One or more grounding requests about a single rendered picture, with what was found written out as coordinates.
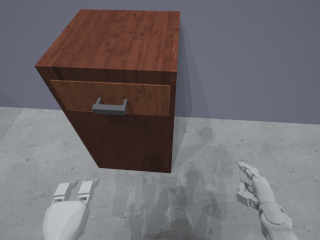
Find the right robot forearm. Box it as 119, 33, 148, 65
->
258, 202, 300, 240

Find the handle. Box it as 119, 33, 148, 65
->
92, 97, 128, 116

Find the drawer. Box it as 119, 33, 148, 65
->
50, 79, 171, 116

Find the robot left hand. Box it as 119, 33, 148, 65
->
42, 177, 100, 240

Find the cabinet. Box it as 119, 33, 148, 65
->
35, 9, 181, 174

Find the robot right hand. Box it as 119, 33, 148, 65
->
236, 162, 277, 210

